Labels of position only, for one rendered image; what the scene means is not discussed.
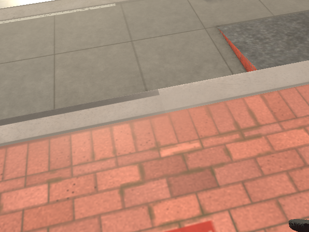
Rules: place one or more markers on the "robot right hand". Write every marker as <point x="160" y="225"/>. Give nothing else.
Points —
<point x="299" y="225"/>

